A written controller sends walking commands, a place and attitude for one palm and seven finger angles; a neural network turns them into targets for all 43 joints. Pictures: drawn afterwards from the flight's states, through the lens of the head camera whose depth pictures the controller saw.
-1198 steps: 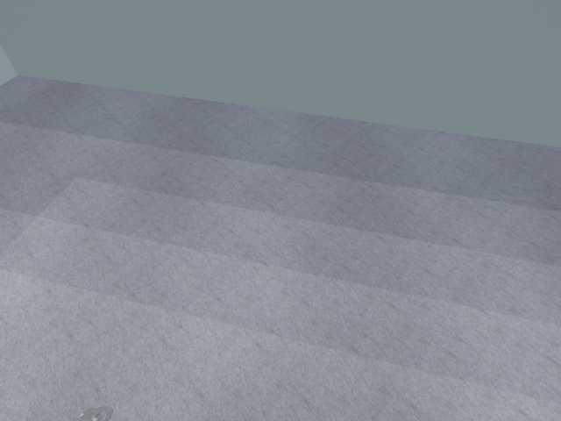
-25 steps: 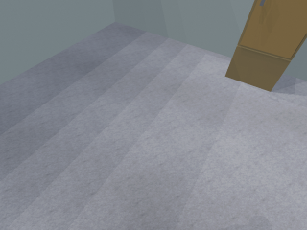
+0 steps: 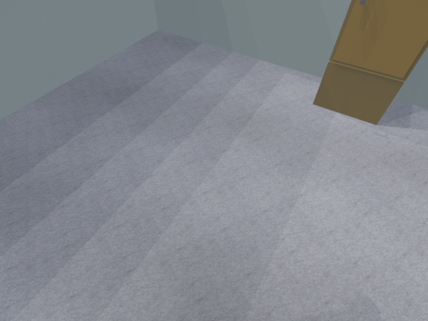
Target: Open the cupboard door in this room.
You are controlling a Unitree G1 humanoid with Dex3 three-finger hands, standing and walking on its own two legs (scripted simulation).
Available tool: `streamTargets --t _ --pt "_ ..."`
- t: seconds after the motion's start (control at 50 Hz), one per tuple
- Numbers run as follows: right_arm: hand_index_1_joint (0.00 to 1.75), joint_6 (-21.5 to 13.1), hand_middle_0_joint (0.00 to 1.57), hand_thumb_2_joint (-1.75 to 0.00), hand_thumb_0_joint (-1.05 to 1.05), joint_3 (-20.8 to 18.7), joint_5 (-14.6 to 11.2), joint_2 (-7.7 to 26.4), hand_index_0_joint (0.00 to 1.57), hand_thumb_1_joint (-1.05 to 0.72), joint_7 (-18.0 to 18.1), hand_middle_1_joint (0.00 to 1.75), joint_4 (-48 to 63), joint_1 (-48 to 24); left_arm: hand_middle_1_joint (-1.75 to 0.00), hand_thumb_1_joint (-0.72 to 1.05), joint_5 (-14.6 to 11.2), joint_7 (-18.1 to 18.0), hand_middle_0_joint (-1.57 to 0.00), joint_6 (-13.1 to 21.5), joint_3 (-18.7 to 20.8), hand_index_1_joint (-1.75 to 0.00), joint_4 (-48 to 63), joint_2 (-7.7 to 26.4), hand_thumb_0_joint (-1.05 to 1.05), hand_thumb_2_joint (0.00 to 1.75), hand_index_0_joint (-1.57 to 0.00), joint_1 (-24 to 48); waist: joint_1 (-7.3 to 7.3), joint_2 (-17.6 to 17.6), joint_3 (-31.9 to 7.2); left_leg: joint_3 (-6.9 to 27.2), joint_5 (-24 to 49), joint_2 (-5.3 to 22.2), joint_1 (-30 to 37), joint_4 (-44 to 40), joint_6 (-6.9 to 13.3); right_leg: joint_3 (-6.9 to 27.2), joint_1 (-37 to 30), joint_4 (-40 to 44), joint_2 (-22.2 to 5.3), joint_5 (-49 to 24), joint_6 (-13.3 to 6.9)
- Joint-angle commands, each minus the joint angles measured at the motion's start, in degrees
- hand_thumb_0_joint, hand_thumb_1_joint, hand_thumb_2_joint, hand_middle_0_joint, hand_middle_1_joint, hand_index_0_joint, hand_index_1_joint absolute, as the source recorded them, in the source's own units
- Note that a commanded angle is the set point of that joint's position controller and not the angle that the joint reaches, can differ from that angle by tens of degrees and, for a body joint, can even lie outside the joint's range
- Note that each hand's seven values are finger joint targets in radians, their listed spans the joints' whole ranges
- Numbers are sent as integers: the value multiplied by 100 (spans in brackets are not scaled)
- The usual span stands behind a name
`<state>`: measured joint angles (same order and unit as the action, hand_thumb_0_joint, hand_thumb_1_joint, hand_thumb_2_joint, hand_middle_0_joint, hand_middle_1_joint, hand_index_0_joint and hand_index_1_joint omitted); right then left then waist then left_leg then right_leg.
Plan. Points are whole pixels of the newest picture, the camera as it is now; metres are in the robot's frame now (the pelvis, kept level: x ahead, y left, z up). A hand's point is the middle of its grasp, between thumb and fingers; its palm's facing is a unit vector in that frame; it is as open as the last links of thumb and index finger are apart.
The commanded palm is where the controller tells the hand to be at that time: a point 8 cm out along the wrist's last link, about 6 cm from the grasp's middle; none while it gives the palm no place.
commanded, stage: stand and wait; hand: left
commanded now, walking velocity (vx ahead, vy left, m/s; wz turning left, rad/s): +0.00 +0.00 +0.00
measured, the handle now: out of the picture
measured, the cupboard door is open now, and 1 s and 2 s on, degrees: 0 0 0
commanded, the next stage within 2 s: turn or walk to find it in 0.16 s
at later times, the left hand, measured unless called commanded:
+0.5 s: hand out of the picture +0.08 +0.25 -0.15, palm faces +0.00 -0.94 -0.34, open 7.4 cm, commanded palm none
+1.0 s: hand out of the picture +0.08 +0.23 -0.16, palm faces -0.02 -0.95 -0.30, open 7.4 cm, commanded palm none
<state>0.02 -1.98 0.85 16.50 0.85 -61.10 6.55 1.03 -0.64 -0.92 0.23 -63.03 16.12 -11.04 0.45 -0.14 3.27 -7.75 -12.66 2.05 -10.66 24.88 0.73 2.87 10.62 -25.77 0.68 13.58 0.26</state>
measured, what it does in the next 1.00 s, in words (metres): stands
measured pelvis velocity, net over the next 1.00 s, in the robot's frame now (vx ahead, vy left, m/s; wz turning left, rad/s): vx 0.03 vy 0.00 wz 0.01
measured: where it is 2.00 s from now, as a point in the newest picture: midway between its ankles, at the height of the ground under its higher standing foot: outside the picture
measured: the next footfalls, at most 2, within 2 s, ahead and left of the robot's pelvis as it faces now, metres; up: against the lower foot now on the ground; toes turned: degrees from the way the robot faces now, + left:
none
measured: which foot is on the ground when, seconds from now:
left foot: down 0.00-1.00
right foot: down 0.00-1.00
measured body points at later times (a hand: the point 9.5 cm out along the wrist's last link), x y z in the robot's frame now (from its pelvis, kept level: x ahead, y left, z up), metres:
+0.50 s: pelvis +0.01 +0.00 +0.01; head +0.02 +0.00 +0.45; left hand +0.08 +0.30 -0.13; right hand +0.08 -0.30 -0.13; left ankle +0.01 +0.11 -0.74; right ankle +0.00 -0.12 -0.74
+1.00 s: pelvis +0.03 +0.00 +0.00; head +0.06 +0.00 +0.45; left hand +0.08 +0.28 -0.14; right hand +0.14 -0.28 -0.13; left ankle +0.01 +0.11 -0.74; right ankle +0.00 -0.12 -0.74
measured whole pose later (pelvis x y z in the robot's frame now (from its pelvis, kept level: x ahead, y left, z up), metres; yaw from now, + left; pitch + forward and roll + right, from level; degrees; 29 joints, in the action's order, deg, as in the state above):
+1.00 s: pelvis +0.03 +0.00 +0.00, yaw +0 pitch -1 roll +0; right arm -0.4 -0.6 0.7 17.0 0.7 -61.9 3.9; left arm 0.7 -0.4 -0.4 -0.7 -63.7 17.2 -8.5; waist 0.5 -0.2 4.1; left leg -7.3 -13.7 1.6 -7.5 22.2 0.4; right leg 2.4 7.2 -23.0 0.4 14.8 0.2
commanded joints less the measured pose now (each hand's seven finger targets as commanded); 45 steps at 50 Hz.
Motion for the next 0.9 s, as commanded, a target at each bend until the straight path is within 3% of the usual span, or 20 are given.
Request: streamTargets --t 0.0,0.14,0.18,0.26,0.4,0.54,0.64,0.76,0.78,0.84,0.88 --pt "30 -116 20 -90 0 -126 -32 863 20 -90 10 30 209 70 -30 90 -10 -20 -20 143 155 -30 302 901 0 90 -20 -11 -56 -66 -279 757 121 686 488 -425 32 547 453 505 -664 -1018 -127" --pt "30 -180 20 -90 0 -155 -46 919 20 -90 11 30 56 139 -30 90 -26 -40 -20 230 184 -30 284 986 0 90 -20 134 -79 -100 -361 765 352 673 565 -462 37 528 290 553 -680 -1104 -179" --pt "30 -228 20 -90 0 -180 -56 1136 20 -90 1 30 22 -16 -30 90 -23 -34 -20 301 208 -30 267 1180 0 90 -20 224 -43 -67 -368 889 231 663 507 -658 79 443 120 714 -717 -846 -174" --pt "30 -219 20 -90 0 -143 -46 1057 20 -90 -18 30 -21 -2 -30 90 -36 -49 -20 290 195 -30 257 1121 0 90 -20 260 -28 -48 -407 973 546 638 470 -639 79 279 -8 672 -784 -898 -128" --pt "30 -214 20 -90 0 -119 -37 1341 20 -90 -36 30 -51 -148 -30 90 -36 -19 -20 292 175 -30 270 1354 0 90 -20 540 -37 -45 -283 1083 366 655 498 -884 66 272 -53 938 -804 -608 -116" --pt "30 -205 20 -90 0 -75 -32 1515 20 -90 -46 30 -18 -300 -30 90 -37 6 -20 290 140 -30 230 1502 0 90 -20 648 -69 -35 -362 1057 569 665 704 -940 59 280 -128 1071 -831 -785 -116" --pt "30 -221 20 -90 0 -50 -40 1586 20 -90 -34 30 14 -377 -30 90 -46 5 -20 305 127 -30 196 1567 0 90 -20 644 -79 -45 -558 993 1135 684 936 -854 58 238 -278 1029 -863 -1325 -122" --pt "30 -217 20 -90 0 -44 -36 1636 20 -90 -14 30 44 -460 -30 90 -49 7 -20 286 130 -30 189 1589 0 90 -20 613 -68 25 -436 959 1277 688 1020 -854 48 245 -226 1040 -847 -1430 -137" --pt "30 -212 20 -90 0 -63 -29 1629 20 -90 -2 30 62 -432 -30 90 -52 9 -20 265 152 -30 214 1583 0 90 -20 609 -76 39 -405 895 1388 707 1084 -774 42 253 -143 964 -829 -1568 -150" --pt "30 -110 20 -90 0 -17 -14 1052 20 -90 39 30 63 -75 -30 90 -64 -22 -20 121 101 -30 206 1048 0 90 -20 322 -123 96 -571 664 1785 779 1278 -406 -32 291 100 516 -754 -2045 -91" --pt "30 -86 20 -90 0 -38 -22 1065 20 -90 49 30 91 -61 -30 90 -55 -33 -20 107 90 -30 231 1040 0 90 -20 249 -104 90 -557 616 1760 799 1200 -364 -27 267 115 432 -720 -2010 -64"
